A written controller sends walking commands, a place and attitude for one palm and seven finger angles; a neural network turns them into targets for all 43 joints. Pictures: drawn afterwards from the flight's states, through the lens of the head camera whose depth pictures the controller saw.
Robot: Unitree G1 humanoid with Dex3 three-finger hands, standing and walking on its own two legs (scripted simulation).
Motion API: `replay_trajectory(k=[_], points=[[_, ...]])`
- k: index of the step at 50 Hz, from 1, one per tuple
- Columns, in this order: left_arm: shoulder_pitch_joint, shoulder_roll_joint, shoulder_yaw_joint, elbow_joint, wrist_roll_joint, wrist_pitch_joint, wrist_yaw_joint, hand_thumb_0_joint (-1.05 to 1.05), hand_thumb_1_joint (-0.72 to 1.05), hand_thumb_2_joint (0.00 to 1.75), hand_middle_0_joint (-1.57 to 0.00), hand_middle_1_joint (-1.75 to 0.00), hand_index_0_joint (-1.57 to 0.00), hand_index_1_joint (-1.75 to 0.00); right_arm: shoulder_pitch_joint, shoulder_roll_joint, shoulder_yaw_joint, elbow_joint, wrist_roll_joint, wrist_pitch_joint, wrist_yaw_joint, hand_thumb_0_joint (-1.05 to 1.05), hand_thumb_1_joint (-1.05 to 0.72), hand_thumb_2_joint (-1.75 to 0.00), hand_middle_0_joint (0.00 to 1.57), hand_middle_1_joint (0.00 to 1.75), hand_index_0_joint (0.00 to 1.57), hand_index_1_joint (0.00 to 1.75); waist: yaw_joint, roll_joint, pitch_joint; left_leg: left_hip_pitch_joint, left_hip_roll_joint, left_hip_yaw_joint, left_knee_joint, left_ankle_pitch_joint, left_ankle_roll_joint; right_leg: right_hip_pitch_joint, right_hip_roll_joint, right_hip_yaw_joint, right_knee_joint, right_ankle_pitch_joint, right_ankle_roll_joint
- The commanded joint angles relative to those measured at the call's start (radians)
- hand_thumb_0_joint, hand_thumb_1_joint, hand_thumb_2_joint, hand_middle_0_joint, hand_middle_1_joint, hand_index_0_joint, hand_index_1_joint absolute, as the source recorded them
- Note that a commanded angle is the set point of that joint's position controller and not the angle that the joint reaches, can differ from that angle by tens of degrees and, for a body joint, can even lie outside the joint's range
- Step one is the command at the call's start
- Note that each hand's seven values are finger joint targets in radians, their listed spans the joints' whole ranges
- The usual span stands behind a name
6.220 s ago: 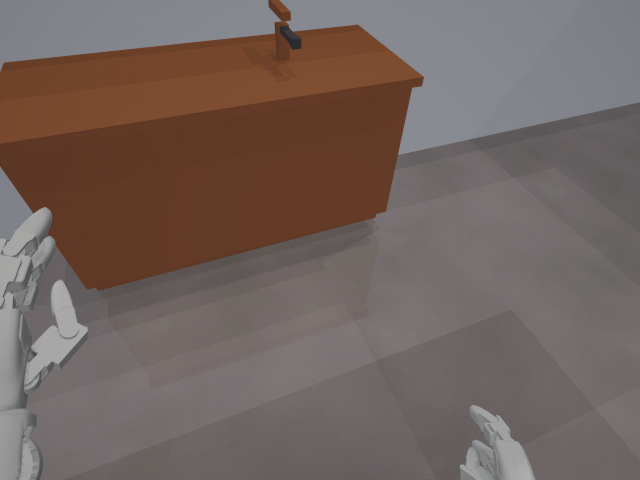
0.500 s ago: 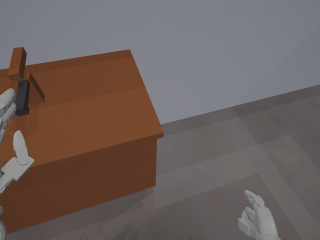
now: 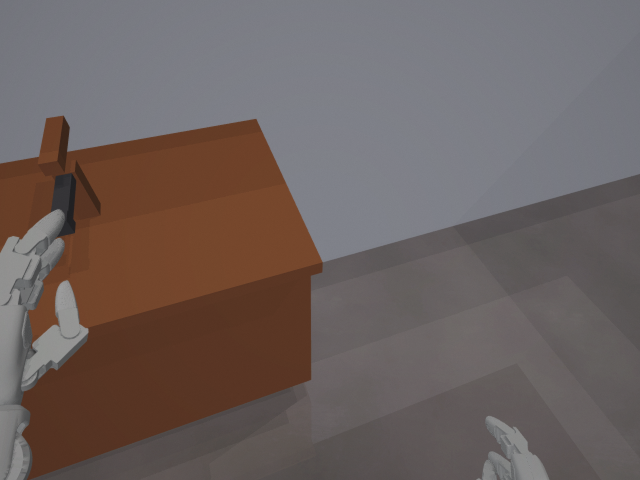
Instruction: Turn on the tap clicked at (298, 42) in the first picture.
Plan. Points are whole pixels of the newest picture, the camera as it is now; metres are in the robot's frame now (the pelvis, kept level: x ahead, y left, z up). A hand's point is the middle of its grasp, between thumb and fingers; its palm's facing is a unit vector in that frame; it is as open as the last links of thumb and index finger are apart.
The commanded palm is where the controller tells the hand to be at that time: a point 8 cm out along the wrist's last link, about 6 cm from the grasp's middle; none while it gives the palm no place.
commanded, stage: come to a stop and stand still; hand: left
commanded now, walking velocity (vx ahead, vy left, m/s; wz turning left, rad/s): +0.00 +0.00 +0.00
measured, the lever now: (61, 223) +0.44 +0.44 +0.04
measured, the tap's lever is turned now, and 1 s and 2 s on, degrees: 0 0 0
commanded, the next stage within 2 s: look again from close up in 0.66 s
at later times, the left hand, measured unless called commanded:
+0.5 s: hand (62, 286) +0.25 +0.28 +0.16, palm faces +0.39 -0.85 -0.36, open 7.5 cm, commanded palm +0.19 +0.31 +0.17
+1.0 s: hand (55, 287) +0.25 +0.28 +0.16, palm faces +0.40 -0.84 -0.36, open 7.5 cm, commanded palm +0.19 +0.32 +0.17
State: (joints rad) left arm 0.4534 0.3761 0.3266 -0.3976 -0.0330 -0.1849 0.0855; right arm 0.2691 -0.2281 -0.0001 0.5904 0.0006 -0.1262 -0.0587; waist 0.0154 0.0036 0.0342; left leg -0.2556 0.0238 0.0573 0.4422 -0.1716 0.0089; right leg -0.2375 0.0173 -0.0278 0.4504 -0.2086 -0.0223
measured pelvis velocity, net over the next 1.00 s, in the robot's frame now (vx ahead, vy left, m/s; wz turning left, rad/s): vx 0.04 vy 0.03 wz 0.03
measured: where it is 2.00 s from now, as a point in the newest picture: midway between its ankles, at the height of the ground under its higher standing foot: outside the picture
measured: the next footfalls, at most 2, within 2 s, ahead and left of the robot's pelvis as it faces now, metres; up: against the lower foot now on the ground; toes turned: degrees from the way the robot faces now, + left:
none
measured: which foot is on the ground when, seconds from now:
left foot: down 0.00-1.00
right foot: down 0.00-1.00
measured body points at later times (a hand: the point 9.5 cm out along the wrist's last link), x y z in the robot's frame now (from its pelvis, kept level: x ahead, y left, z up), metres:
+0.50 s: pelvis +0.04 +0.03 +0.00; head +0.06 +0.05 +0.45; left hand +0.23 +0.32 +0.18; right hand +0.24 -0.18 -0.06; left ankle +0.04 +0.12 -0.74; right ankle +0.03 -0.10 -0.74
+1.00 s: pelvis +0.04 +0.03 +0.00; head +0.06 +0.05 +0.45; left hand +0.22 +0.33 +0.18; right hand +0.22 -0.19 -0.07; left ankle +0.04 +0.12 -0.74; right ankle +0.03 -0.10 -0.74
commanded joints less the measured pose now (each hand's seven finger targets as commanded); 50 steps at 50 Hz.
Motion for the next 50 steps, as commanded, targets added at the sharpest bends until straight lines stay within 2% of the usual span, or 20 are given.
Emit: replay_trajectory(k=[1, 2, 5, 8, 9, 11, 13, 17, 22, 24, 29, 33, 37, 38, 39, 41, 44, 46, 50], points=[[-0.214, 0.173, 0.127, -0.213, 0.008, -0.085, 0.032, 0.0, 0.9, 0.9, -0.2, -0.3, -0.2, -0.3, -0.137, -0.1, -0.025, -0.172, 0.0, -0.086, 0.0, 0.0, -0.9, -0.9, 0.2, 0.3, 0.2, 0.3, 0.01, 0.054, -0.052, 0.002, 0.037, -0.09, -0.164, -0.282, 0.025, 0.001, -0.029, 0.076, -0.152, -0.221, 0.009], [-0.21, 0.17, 0.118, -0.225, 0.012, -0.087, 0.032, 0.0, 0.9, 0.9, -0.2, -0.3, -0.2, -0.3, -0.138, -0.102, -0.026, -0.172, -0.001, -0.091, 0.004, 0.0, -0.9, -0.9, 0.2, 0.3, 0.2, 0.3, 0.013, 0.058, -0.07, 0.005, 0.033, -0.08, -0.158, -0.268, 0.024, 0.024, -0.032, 0.075, -0.157, -0.197, 0.009], [-0.182, 0.143, 0.087, -0.236, 0.016, -0.091, 0.029, 0.0, 0.9, 0.9, -0.2, -0.3, -0.2, -0.3, -0.136, -0.098, -0.023, -0.167, -0.005, -0.102, 0.014, 0.0, -0.9, -0.9, 0.2, 0.3, 0.2, 0.3, 0.014, 0.092, -0.067, -0.005, 0.024, -0.084, -0.167, -0.272, 0.015, 0.026, -0.03, 0.077, -0.172, -0.198, 0.006], [-0.141, 0.15, 0.101, -0.23, 0.016, -0.092, 0.032, 0.0, 0.9, 0.9, -0.2, -0.3, -0.2, -0.3, -0.128, -0.103, -0.025, -0.159, -0.008, -0.101, 0.021, 0.0, -0.9, -0.9, 0.2, 0.3, 0.2, 0.3, 0.014, 0.072, -0.08, 0.0, 0.021, -0.091, -0.161, -0.206, 0.008, 0.043, -0.025, 0.069, -0.172, -0.135, 0.005], [-0.138, 0.166, 0.117, -0.237, 0.016, -0.092, 0.033, 0.0, 0.9, 0.9, -0.2, -0.3, -0.2, -0.3, -0.132, -0.101, -0.025, -0.158, -0.009, -0.097, 0.02, 0.0, -0.9, -0.9, 0.2, 0.3, 0.2, 0.3, 0.014, 0.076, -0.088, 0.007, 0.024, -0.095, -0.161, -0.169, 0.007, 0.055, -0.024, 0.058, -0.161, -0.095, 0.005], [-0.12, 0.161, 0.124, -0.229, 0.007, -0.09, 0.031, 0.0, 0.9, 0.9, -0.2, -0.3, -0.2, -0.3, -0.132, -0.097, -0.023, -0.161, -0.01, -0.092, 0.02, 0.0, -0.9, -0.9, 0.2, 0.3, 0.2, 0.3, 0.016, 0.047, -0.111, 0.034, 0.021, -0.084, -0.137, -0.074, 0.004, 0.069, -0.022, 0.056, -0.153, -0.004, 0.007], [-0.122, 0.167, 0.134, -0.245, 0.001, -0.088, 0.031, 0.0, 0.9, 0.9, -0.2, -0.3, -0.2, -0.3, -0.134, -0.096, -0.023, -0.161, -0.011, -0.085, 0.02, 0.0, -0.9, -0.9, 0.2, 0.3, 0.2, 0.3, 0.016, 0.049, -0.135, 0.055, 0.017, -0.077, -0.117, 0.018, 0.001, 0.091, -0.027, 0.05, -0.142, 0.081, 0.008], [-0.119, 0.161, 0.127, -0.262, -0.009, -0.076, 0.027, 0.0, 0.9, 0.9, -0.2, -0.3, -0.2, -0.3, -0.139, -0.093, -0.021, -0.164, -0.009, -0.073, 0.019, 0.0, -0.9, -0.9, 0.2, 0.3, 0.2, 0.3, 0.016, 0.046, -0.177, 0.117, 0.022, -0.069, -0.083, 0.172, 0.001, 0.106, -0.031, 0.038, -0.118, 0.205, 0.014], [-0.129, 0.151, 0.11, -0.301, -0.011, -0.062, 0.029, 0.0, 0.9, 0.9, -0.2, -0.3, -0.2, -0.3, -0.142, -0.094, -0.021, -0.167, -0.006, -0.055, 0.018, 0.0, -0.9, -0.9, 0.2, 0.3, 0.2, 0.3, 0.012, 0.074, -0.215, 0.174, 0.032, -0.071, -0.06, 0.336, -0.008, 0.113, -0.026, 0.016, -0.081, 0.277, 0.016], [-0.13, 0.155, 0.112, -0.304, -0.013, -0.054, 0.031, 0.0, 0.9, 0.9, -0.2, -0.3, -0.2, -0.3, -0.151, -0.089, -0.017, -0.169, -0.006, -0.046, 0.016, 0.0, -0.9, -0.9, 0.2, 0.3, 0.2, 0.3, 0.012, 0.067, -0.211, 0.173, 0.037, -0.078, -0.056, 0.353, -0.008, 0.114, -0.033, 0.016, -0.079, 0.283, 0.015], [-0.112, 0.153, 0.117, -0.293, -0.016, -0.043, 0.036, 0.0, 0.9, 0.9, -0.2, -0.3, -0.2, -0.3, -0.157, -0.088, -0.019, -0.172, -0.002, -0.024, 0.013, 0.0, -0.9, -0.9, 0.2, 0.3, 0.2, 0.3, 0.011, 0.067, -0.2, 0.146, 0.04, -0.083, -0.058, 0.331, -0.011, 0.129, -0.039, 0.017, -0.083, 0.281, 0.012], [-0.105, 0.143, 0.11, -0.272, -0.02, -0.038, 0.039, 0.0, 0.9, 0.9, -0.2, -0.3, -0.2, -0.3, -0.163, -0.09, -0.021, -0.176, 0.0, -0.014, 0.011, 0.0, -0.9, -0.9, 0.2, 0.3, 0.2, 0.3, 0.011, 0.042, -0.177, 0.114, 0.034, -0.08, -0.07, 0.24, -0.007, 0.133, -0.043, 0.025, -0.108, 0.249, 0.014], [-0.121, 0.141, 0.1, -0.283, -0.019, -0.04, 0.042, 0.0, 0.9, 0.9, -0.2, -0.3, -0.2, -0.3, -0.165, -0.093, -0.024, -0.174, 0.001, -0.011, 0.007, 0.0, -0.9, -0.9, 0.2, 0.3, 0.2, 0.3, 0.008, 0.072, -0.165, 0.103, 0.031, -0.083, -0.088, 0.164, -0.005, 0.125, -0.045, 0.029, -0.117, 0.204, 0.012], [-0.116, 0.149, 0.11, -0.28, -0.018, -0.04, 0.045, 0.0, 0.9, 0.9, -0.2, -0.3, -0.2, -0.3, -0.164, -0.093, -0.022, -0.175, -0.001, -0.009, 0.007, 0.0, -0.9, -0.9, 0.2, 0.3, 0.2, 0.3, 0.012, 0.055, -0.164, 0.09, 0.032, -0.09, -0.091, 0.155, -0.003, 0.136, -0.045, 0.028, -0.119, 0.201, 0.012], [-0.129, 0.15, 0.105, -0.293, -0.017, -0.04, 0.046, 0.0, 0.9, 0.9, -0.2, -0.3, -0.2, -0.3, -0.168, -0.094, -0.023, -0.174, 0.0, -0.009, 0.004, 0.0, -0.9, -0.9, 0.2, 0.3, 0.2, 0.3, 0.008, 0.075, -0.157, 0.079, 0.031, -0.093, -0.095, 0.146, -0.004, 0.139, -0.049, 0.025, -0.114, 0.193, 0.01], [-0.125, 0.144, 0.103, -0.294, -0.018, -0.043, 0.047, 0.0, 0.9, 0.9, -0.2, -0.3, -0.2, -0.3, -0.164, -0.093, -0.026, -0.174, 0.002, -0.01, 0.004, 0.0, -0.9, -0.9, 0.2, 0.3, 0.2, 0.3, 0.008, 0.065, -0.166, 0.094, 0.03, -0.091, -0.094, 0.147, -0.004, 0.136, -0.044, 0.025, -0.114, 0.194, 0.011], [-0.107, 0.164, 0.12, -0.302, -0.018, -0.045, 0.05, 0.0, 0.9, 0.9, -0.2, -0.3, -0.2, -0.3, -0.167, -0.095, -0.026, -0.172, 0.001, -0.011, 0.002, 0.0, -0.9, -0.9, 0.2, 0.3, 0.2, 0.3, 0.011, 0.08, -0.174, 0.084, 0.034, -0.104, -0.092, 0.179, -0.002, 0.153, -0.047, 0.019, -0.102, 0.203, 0.011], [-0.092, 0.143, 0.107, -0.287, -0.02, -0.044, 0.048, 0.0, 0.9, 0.9, -0.2, -0.3, -0.2, -0.3, -0.162, -0.097, -0.028, -0.171, 0.004, -0.012, 0.004, 0.0, -0.9, -0.9, 0.2, 0.3, 0.2, 0.3, 0.01, 0.064, -0.171, 0.085, 0.034, -0.101, -0.09, 0.184, -0.006, 0.149, -0.043, 0.02, -0.103, 0.201, 0.011], [-0.092, 0.141, 0.107, -0.279, -0.02, -0.047, 0.049, 0.0, 0.9, 0.9, -0.2, -0.3, -0.2, -0.3, -0.159, -0.097, -0.03, -0.167, 0.004, -0.01, 0.003, 0.0, -0.9, -0.9, 0.2, 0.3, 0.2, 0.3, 0.008, 0.073, -0.153, 0.058, 0.036, -0.106, -0.106, 0.131, -0.004, 0.149, -0.043, 0.019, -0.104, 0.167, 0.012]])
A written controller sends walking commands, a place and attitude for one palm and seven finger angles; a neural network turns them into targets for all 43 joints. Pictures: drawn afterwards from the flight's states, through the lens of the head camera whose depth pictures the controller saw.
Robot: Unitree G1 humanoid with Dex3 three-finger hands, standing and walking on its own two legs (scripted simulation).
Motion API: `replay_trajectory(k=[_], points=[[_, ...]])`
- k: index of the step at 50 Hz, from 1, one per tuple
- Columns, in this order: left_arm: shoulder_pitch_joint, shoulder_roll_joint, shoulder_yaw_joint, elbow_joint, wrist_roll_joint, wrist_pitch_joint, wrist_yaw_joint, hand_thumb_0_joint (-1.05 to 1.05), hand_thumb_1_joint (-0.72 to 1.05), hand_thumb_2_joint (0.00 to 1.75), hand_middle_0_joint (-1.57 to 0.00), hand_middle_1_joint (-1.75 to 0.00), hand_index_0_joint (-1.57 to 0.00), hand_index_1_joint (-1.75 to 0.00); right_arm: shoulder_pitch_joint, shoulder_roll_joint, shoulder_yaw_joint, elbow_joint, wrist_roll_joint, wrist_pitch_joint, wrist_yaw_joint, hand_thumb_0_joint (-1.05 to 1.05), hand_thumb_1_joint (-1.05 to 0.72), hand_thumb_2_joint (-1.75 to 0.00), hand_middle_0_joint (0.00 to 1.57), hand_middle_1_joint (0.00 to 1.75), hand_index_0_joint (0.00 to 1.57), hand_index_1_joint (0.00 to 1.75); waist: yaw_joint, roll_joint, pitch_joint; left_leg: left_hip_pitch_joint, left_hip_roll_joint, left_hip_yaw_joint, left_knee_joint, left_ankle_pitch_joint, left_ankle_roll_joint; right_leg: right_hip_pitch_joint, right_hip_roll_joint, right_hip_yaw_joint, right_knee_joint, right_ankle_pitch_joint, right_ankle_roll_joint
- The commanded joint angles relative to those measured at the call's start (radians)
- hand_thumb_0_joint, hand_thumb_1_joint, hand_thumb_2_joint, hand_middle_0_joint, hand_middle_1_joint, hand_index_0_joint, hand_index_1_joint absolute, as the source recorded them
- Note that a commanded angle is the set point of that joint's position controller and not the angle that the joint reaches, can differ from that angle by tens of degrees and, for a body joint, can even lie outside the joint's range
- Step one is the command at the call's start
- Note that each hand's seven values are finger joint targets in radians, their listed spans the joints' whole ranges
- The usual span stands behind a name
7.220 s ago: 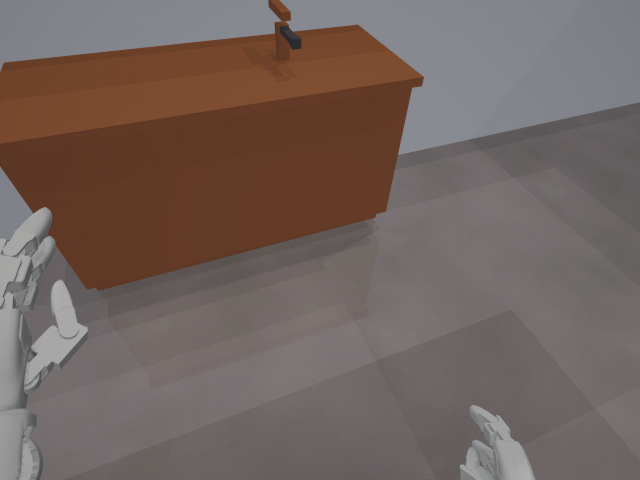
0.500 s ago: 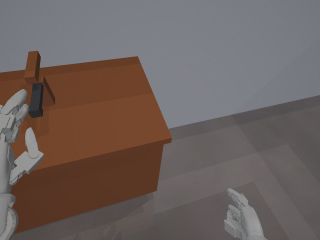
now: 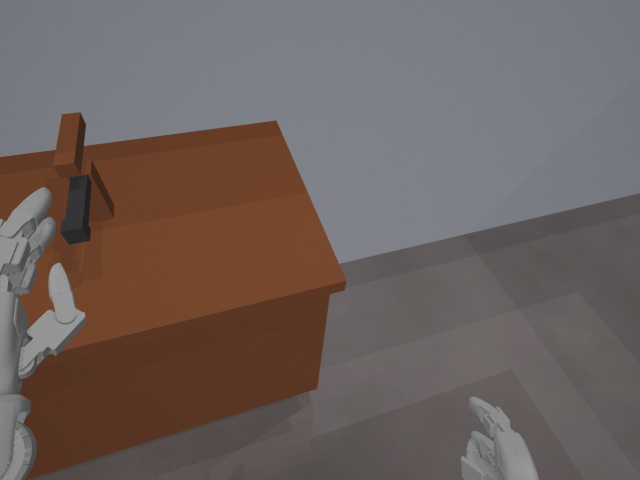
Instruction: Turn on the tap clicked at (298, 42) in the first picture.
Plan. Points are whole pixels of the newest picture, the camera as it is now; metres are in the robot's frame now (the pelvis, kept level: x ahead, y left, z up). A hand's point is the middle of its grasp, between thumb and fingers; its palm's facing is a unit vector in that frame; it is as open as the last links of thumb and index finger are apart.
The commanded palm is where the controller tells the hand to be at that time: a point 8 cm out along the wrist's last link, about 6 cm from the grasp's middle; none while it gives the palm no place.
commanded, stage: look again from close up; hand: left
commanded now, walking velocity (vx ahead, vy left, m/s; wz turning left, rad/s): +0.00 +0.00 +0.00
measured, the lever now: (76, 230) +0.41 +0.39 +0.03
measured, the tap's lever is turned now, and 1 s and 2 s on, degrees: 0 0 0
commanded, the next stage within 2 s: shuffle to correct the standing spot in 0.08 s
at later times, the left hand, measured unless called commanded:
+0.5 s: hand (75, 316) +0.22 +0.25 +0.15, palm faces +0.39 -0.84 -0.37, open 7.5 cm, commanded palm +0.16 +0.29 +0.17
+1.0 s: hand (56, 296) +0.24 +0.27 +0.16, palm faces +0.39 -0.83 -0.40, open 7.5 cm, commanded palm +0.18 +0.31 +0.17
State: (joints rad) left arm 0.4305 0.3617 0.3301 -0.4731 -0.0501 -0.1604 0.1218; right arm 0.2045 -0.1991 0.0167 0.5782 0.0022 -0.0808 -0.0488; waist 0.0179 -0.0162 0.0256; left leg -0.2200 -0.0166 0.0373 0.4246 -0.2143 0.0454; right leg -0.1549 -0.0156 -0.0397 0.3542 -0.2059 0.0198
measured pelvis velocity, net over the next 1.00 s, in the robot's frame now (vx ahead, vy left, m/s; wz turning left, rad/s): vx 0.03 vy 0.03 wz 0.03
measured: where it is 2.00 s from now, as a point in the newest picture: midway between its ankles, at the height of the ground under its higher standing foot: outside the picture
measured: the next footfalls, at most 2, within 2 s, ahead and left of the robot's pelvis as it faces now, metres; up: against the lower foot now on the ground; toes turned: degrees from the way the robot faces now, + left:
right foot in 1.98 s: +0.11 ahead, -0.06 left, +0.00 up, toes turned +0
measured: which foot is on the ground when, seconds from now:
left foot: down 0.00-1.00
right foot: down 0.00-1.00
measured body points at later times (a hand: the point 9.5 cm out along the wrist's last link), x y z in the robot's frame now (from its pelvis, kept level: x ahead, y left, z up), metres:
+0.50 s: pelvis +0.01 +0.01 -0.01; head +0.02 +0.01 +0.44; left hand +0.20 +0.29 +0.17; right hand +0.18 -0.23 -0.09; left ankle +0.01 +0.08 -0.74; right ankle -0.01 -0.13 -0.74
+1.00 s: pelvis +0.03 +0.03 -0.02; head +0.05 +0.04 +0.43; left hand +0.21 +0.32 +0.18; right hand +0.20 -0.20 -0.10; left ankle +0.01 +0.08 -0.74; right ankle -0.01 -0.13 -0.74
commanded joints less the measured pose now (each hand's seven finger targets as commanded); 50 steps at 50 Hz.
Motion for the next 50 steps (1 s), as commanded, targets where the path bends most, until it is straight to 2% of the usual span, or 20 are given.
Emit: replay_trajectory(k=[1, 5, 8, 9, 11, 15, 17, 19, 21, 24, 27, 28, 31, 32, 34, 37, 41, 44, 47, 50], points=[[-0.054, 0.162, 0.113, -0.192, -0.003, -0.071, 0.013, 0.0, 0.9, 0.9, -0.2, -0.3, -0.2, -0.3, -0.096, -0.125, -0.048, -0.154, 0.004, -0.056, -0.008, 0.0, -0.9, -0.9, 0.2, 0.3, 0.2, 0.3, 0.008, 0.072, -0.147, 0.027, 0.077, -0.081, -0.083, 0.162, -0.037, 0.064, -0.012, 0.035, -0.015, 0.168, -0.029], [-0.074, 0.151, 0.097, -0.201, -0.003, -0.072, 0.012, 0.0, 0.9, 0.9, -0.2, -0.3, -0.2, -0.3, -0.095, -0.127, -0.049, -0.151, 0.004, -0.056, -0.009, 0.0, -0.9, -0.9, 0.2, 0.3, 0.2, 0.3, 0.003, 0.081, -0.138, 0.019, 0.074, -0.086, -0.093, 0.129, -0.038, 0.058, -0.013, 0.037, -0.014, 0.148, -0.031], [-0.071, 0.153, 0.102, -0.185, -0.001, -0.07, 0.013, 0.0, 0.9, 0.9, -0.2, -0.3, -0.2, -0.3, -0.096, -0.127, -0.05, -0.15, 0.005, -0.056, -0.01, 0.0, -0.9, -0.9, 0.2, 0.3, 0.2, 0.3, 0.005, 0.051, -0.133, 0.014, 0.072, -0.084, -0.091, 0.092, -0.033, 0.056, -0.017, 0.044, -0.029, 0.135, -0.03], [-0.078, 0.168, 0.111, -0.195, -0.002, -0.07, 0.014, 0.0, 0.9, 0.9, -0.2, -0.3, -0.2, -0.3, -0.102, -0.126, -0.048, -0.149, 0.003, -0.053, -0.012, 0.0, -0.9, -0.9, 0.2, 0.3, 0.2, 0.3, 0.005, 0.065, -0.132, 0.003, 0.071, -0.091, -0.092, 0.087, -0.032, 0.063, -0.022, 0.045, -0.029, 0.132, -0.032], [-0.071, 0.146, 0.094, -0.175, 0.0, -0.07, 0.013, 0.0, 0.9, 0.9, -0.2, -0.3, -0.2, -0.3, -0.098, -0.129, -0.054, -0.147, 0.003, -0.055, -0.008, 0.0, -0.9, -0.9, 0.2, 0.3, 0.2, 0.3, 0.001, 0.053, -0.124, 0.002, 0.062, -0.071, -0.066, 0.054, -0.025, 0.049, -0.035, 0.057, -0.039, 0.128, -0.036], [-0.081, 0.155, 0.094, -0.189, 0.001, -0.077, 0.013, 0.0, 0.9, 0.9, -0.2, -0.3, -0.2, -0.3, -0.097, -0.132, -0.063, -0.143, 0.001, -0.056, -0.001, 0.0, -0.9, -0.9, 0.2, 0.3, 0.2, 0.3, -0.007, 0.041, -0.119, -0.016, 0.05, -0.07, -0.023, -0.05, -0.008, 0.009, -0.067, 0.089, -0.032, 0.004, -0.054], [-0.078, 0.162, 0.102, -0.185, 0.002, -0.08, 0.014, 0.0, 0.9, 0.9, -0.2, -0.3, -0.2, -0.3, -0.097, -0.136, -0.064, -0.143, 0.001, -0.056, 0.001, 0.0, -0.9, -0.9, 0.2, 0.3, 0.2, 0.3, -0.009, 0.038, -0.093, -0.034, 0.046, -0.08, -0.013, -0.091, -0.001, -0.025, -0.073, 0.094, -0.028, -0.064, -0.062], [-0.088, 0.179, 0.115, -0.197, 0.001, -0.085, 0.015, 0.0, 0.9, 0.9, -0.2, -0.3, -0.2, -0.3, -0.098, -0.136, -0.066, -0.142, 0.002, -0.053, 0.0, 0.0, -0.9, -0.9, 0.2, 0.3, 0.2, 0.3, -0.012, 0.04, -0.083, -0.057, 0.052, -0.094, -0.001, -0.105, 0.008, -0.031, -0.082, 0.096, -0.007, -0.08, -0.068], [-0.08, 0.174, 0.118, -0.205, 0.001, -0.091, 0.014, 0.0, 0.9, 0.9, -0.2, -0.3, -0.2, -0.3, -0.095, -0.137, -0.068, -0.143, 0.004, -0.057, 0.001, 0.0, -0.9, -0.9, 0.2, 0.3, 0.2, 0.3, -0.012, 0.039, -0.094, -0.048, 0.056, -0.098, 0.013, -0.065, 0.015, -0.029, -0.078, 0.09, 0.037, -0.035, -0.07], [-0.078, 0.187, 0.132, -0.225, 0.0, -0.1, 0.014, 0.0, 0.9, 0.9, -0.2, -0.3, -0.2, -0.3, -0.091, -0.141, -0.066, -0.143, 0.008, -0.061, 0.003, 0.0, -0.9, -0.9, 0.2, 0.3, 0.2, 0.3, -0.011, 0.109, -0.131, -0.041, 0.094, -0.149, -0.005, 0.071, 0.031, 0.007, -0.05, 0.024, 0.156, 0.077, -0.052], [-0.041, 0.185, 0.141, -0.217, 0.0, -0.108, 0.014, 0.0, 0.9, 0.9, -0.2, -0.3, -0.2, -0.3, -0.081, -0.139, -0.068, -0.144, 0.01, -0.063, 0.007, 0.0, -0.9, -0.9, 0.2, 0.3, 0.2, 0.3, -0.005, 0.081, -0.16, -0.031, 0.099, -0.129, 0.048, 0.217, 0.033, 0.031, -0.05, 0.012, 0.177, 0.162, -0.049], [-0.042, 0.177, 0.134, -0.221, 0.0, -0.109, 0.012, 0.0, 0.9, 0.9, -0.2, -0.3, -0.2, -0.3, -0.078, -0.138, -0.069, -0.144, 0.012, -0.062, 0.01, 0.0, -0.9, -0.9, 0.2, 0.3, 0.2, 0.3, -0.007, 0.051, -0.165, -0.033, 0.092, -0.116, 0.072, 0.241, 0.027, 0.042, -0.061, 0.022, 0.174, 0.193, -0.055], [-0.04, 0.173, 0.13, -0.206, -0.003, -0.113, 0.012, 0.0, 0.9, 0.9, -0.2, -0.3, -0.2, -0.3, -0.074, -0.139, -0.072, -0.139, 0.017, -0.055, 0.014, 0.0, -0.9, -0.9, 0.2, 0.3, 0.2, 0.3, -0.015, 0.029, -0.15, -0.046, 0.07, -0.088, 0.111, 0.239, 0.015, 0.033, -0.089, 0.061, 0.174, 0.236, -0.071], [-0.038, 0.182, 0.139, -0.207, -0.002, -0.114, 0.013, 0.0, 0.9, 0.9, -0.2, -0.3, -0.2, -0.3, -0.072, -0.139, -0.072, -0.137, 0.016, -0.052, 0.015, 0.0, -0.9, -0.9, 0.2, 0.3, 0.2, 0.3, -0.015, 0.024, -0.16, -0.043, 0.067, -0.087, 0.118, 0.235, 0.014, 0.034, -0.096, 0.066, 0.177, 0.241, -0.074], [-0.052, 0.192, 0.143, -0.223, -0.003, -0.115, 0.014, 0.0, 0.9, 0.9, -0.2, -0.3, -0.2, -0.3, -0.079, -0.138, -0.071, -0.136, 0.017, -0.046, 0.014, 0.0, -0.9, -0.9, 0.2, 0.3, 0.2, 0.3, -0.018, 0.055, -0.142, -0.052, 0.075, -0.105, 0.097, 0.226, 0.016, 0.019, -0.092, 0.053, 0.196, 0.212, -0.07], [-0.047, 0.19, 0.15, -0.232, -0.001, -0.119, 0.013, 0.0, 0.9, 0.9, -0.2, -0.3, -0.2, -0.3, -0.08, -0.136, -0.07, -0.142, 0.017, -0.045, 0.014, 0.0, -0.9, -0.9, 0.2, 0.3, 0.2, 0.3, -0.017, 0.085, -0.153, -0.032, 0.092, -0.127, 0.081, 0.277, 0.022, 0.011, -0.062, 0.013, 0.227, 0.182, -0.056], [-0.036, 0.194, 0.156, -0.249, -0.001, -0.123, 0.014, 0.0, 0.9, 0.9, -0.2, -0.3, -0.2, -0.3, -0.078, -0.134, -0.069, -0.145, 0.014, -0.045, 0.016, 0.0, -0.9, -0.9, 0.2, 0.3, 0.2, 0.3, -0.017, 0.11, -0.16, -0.029, 0.102, -0.137, 0.082, 0.323, 0.015, 0.017, -0.055, -0.005, 0.224, 0.137, -0.056], [-0.019, 0.201, 0.162, -0.261, -0.004, -0.124, 0.015, 0.0, 0.9, 0.9, -0.2, -0.3, -0.2, -0.3, -0.077, -0.136, -0.072, -0.145, 0.017, -0.042, 0.018, 0.0, -0.9, -0.9, 0.2, 0.3, 0.2, 0.3, -0.019, 0.074, -0.182, -0.037, 0.088, -0.124, 0.115, 0.347, 0.005, 0.056, -0.075, 0.009, 0.209, 0.198, -0.067], [-0.009, 0.189, 0.158, -0.241, -0.007, -0.123, 0.015, 0.0, 0.9, 0.9, -0.2, -0.3, -0.2, -0.3, -0.074, -0.135, -0.073, -0.144, 0.018, -0.034, 0.019, 0.0, -0.9, -0.9, 0.2, 0.3, 0.2, 0.3, -0.022, 0.048, -0.185, -0.031, 0.077, -0.108, 0.132, 0.327, 0.0, 0.039, -0.09, 0.024, 0.216, 0.212, -0.073], [-0.018, 0.187, 0.155, -0.244, -0.008, -0.118, 0.016, 0.0, 0.9, 0.9, -0.2, -0.3, -0.2, -0.3, -0.072, -0.135, -0.068, -0.142, 0.015, -0.03, 0.015, 0.0, -0.9, -0.9, 0.2, 0.3, 0.2, 0.3, -0.026, 0.115, -0.164, -0.007, 0.101, -0.146, 0.08, 0.367, -0.001, -0.006, -0.062, -0.013, 0.25, 0.127, -0.055]])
